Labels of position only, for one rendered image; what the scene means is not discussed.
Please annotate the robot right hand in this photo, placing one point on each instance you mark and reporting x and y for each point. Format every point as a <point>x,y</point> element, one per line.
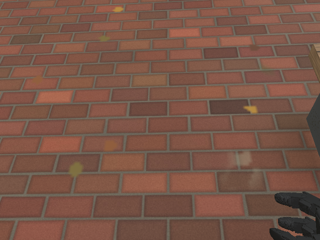
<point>309,228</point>

